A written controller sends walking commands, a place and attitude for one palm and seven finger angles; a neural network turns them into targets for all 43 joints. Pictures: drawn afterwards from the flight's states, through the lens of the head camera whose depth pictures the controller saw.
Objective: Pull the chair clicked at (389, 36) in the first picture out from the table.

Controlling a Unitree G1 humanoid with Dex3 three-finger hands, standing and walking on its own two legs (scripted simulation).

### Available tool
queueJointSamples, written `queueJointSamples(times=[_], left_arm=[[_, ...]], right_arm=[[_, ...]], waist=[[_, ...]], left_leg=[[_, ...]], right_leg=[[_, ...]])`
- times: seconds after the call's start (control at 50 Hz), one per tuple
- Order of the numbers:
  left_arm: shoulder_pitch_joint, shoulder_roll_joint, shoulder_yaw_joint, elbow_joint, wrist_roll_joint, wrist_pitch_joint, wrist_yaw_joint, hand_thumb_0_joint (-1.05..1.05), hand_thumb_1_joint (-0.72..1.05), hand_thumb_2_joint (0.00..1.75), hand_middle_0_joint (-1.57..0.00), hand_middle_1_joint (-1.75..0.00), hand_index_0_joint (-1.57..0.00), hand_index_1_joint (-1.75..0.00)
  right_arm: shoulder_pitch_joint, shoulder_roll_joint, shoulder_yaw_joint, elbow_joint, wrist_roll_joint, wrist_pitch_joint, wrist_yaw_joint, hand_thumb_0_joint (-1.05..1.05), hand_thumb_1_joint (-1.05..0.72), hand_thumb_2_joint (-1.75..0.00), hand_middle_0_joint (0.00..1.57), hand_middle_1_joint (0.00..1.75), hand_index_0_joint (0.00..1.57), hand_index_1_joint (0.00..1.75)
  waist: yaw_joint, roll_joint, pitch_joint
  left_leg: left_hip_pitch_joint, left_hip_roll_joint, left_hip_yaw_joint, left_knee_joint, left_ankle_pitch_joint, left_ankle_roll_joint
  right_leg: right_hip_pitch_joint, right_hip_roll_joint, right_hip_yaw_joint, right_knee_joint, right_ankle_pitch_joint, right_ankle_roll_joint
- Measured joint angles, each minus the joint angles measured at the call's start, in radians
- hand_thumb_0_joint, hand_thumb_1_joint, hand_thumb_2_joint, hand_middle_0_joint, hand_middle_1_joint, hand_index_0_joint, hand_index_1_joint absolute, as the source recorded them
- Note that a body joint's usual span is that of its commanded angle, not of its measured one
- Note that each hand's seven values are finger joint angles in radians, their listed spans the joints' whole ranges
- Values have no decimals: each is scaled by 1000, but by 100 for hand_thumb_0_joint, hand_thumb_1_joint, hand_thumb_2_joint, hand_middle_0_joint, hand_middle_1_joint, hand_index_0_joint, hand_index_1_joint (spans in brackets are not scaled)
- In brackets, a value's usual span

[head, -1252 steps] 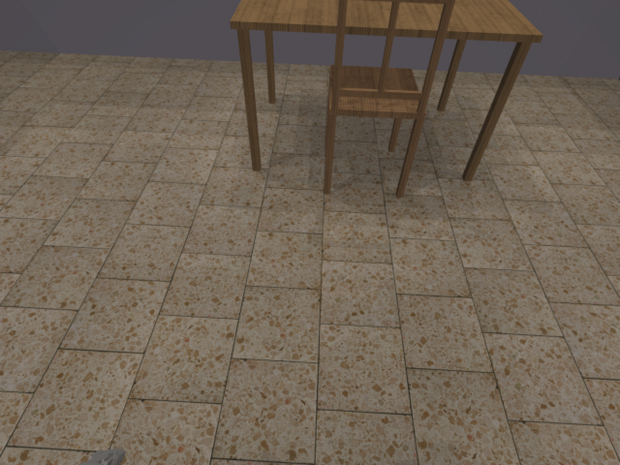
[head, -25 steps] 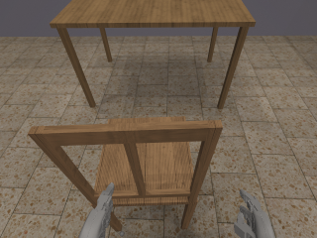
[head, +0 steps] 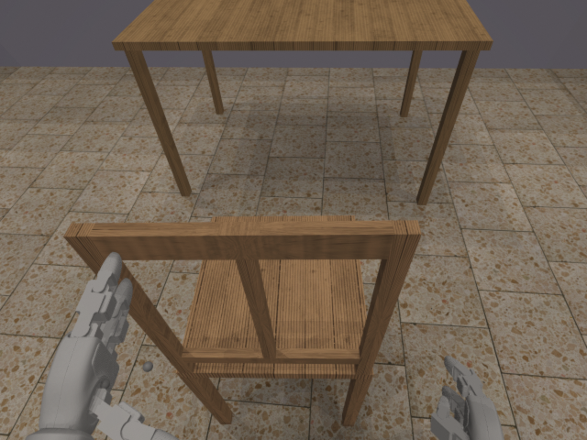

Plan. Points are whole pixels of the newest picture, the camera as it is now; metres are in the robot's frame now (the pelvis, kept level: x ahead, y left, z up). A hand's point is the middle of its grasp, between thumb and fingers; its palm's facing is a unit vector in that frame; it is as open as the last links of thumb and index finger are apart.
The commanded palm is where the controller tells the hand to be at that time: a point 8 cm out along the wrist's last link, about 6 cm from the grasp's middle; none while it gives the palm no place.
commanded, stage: draw the hand back to the body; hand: left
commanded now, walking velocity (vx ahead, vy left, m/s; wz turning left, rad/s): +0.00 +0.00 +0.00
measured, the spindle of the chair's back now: (260, 314) +0.30 +0.08 -0.02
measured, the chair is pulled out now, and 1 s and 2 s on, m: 0.78 0.78 0.78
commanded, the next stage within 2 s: step back with the hand held close in 1.04 s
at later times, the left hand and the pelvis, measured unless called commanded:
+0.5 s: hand (41, 306) +0.21 +0.25 +0.18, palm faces +0.37 -0.82 -0.43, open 11.7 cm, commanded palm +0.16 +0.30 +0.21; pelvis +0.02 +0.02 +0.05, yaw -1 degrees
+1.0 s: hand (16, 276) +0.23 +0.27 +0.20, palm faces +0.42 -0.80 -0.43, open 7.5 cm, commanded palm +0.18 +0.32 +0.23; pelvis +0.03 +0.02 +0.06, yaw -2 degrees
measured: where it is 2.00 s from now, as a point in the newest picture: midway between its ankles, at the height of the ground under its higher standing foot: outside the picture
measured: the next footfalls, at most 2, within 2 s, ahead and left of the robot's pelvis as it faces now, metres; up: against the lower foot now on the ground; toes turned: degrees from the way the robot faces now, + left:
none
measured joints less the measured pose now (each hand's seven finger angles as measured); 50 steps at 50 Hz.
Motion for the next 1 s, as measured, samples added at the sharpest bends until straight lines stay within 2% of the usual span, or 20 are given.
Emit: queueJointSamples(times=[0.04,0.08,0.14,0.2,0.32,0.46,0.74,0.86,1.0], left_arm=[[4,27,-6,-13,73,49,53,-1,-46,25,-2,-2,-5,-3],[16,29,-19,-16,115,96,103,-1,-41,27,-2,-3,-6,-5],[23,34,-25,-8,149,149,151,-1,-32,31,-4,-4,-7,-7],[11,58,-5,-4,163,178,183,-1,-23,36,-5,-6,-8,-8],[-36,79,68,-18,168,179,221,-1,-2,46,-8,-11,-9,-12],[-74,84,134,-9,166,168,223,0,23,58,-12,-16,-12,-17],[-182,131,291,2,145,156,227,1,72,82,-19,-26,-19,-27],[-178,98,265,32,142,166,215,1,84,87,-20,-28,-20,-29],[-130,116,247,-16,144,173,210,1,88,90,-21,-29,-21,-30]], right_arm=[[1,-4,0,8,-10,13,-11,1,-90,-90,21,30,20,30],[-4,-10,1,14,-18,23,-16,1,-90,-90,21,30,20,30],[-13,-17,4,21,-26,31,-27,1,-90,-90,21,30,20,30],[-20,-20,12,31,-30,27,-35,1,-90,-90,20,30,20,30],[-37,-22,27,56,-36,10,-29,1,-90,-90,21,30,20,30],[-65,-12,33,86,-44,21,-7,1,-90,-90,21,30,20,30],[-79,-25,25,120,-49,42,16,1,-90,-90,21,30,20,30],[-84,-32,14,120,-50,62,26,1,-90,-90,21,30,20,30],[-66,-31,8,126,-51,56,24,1,-90,-90,21,30,20,30]], waist=[[10,-2,10],[10,1,23],[12,3,46],[19,1,68],[29,6,97],[37,5,110],[48,4,137],[38,1,148],[38,-9,139]], left_leg=[[52,3,5,-42,12,-3],[103,2,8,-88,28,0],[173,0,15,-153,53,6],[235,-3,18,-215,79,9],[337,-10,23,-318,119,15],[423,-19,42,-413,152,23],[503,-21,51,-501,183,26],[505,-20,56,-519,193,27],[513,-13,56,-520,191,23]], right_leg=[[49,5,4,-42,14,0],[101,7,5,-89,32,3],[170,9,8,-155,59,7],[233,9,8,-217,84,11],[335,8,10,-323,126,19],[409,3,25,-403,158,28],[488,7,31,-495,193,34],[487,8,36,-509,203,35],[498,16,35,-520,206,31]])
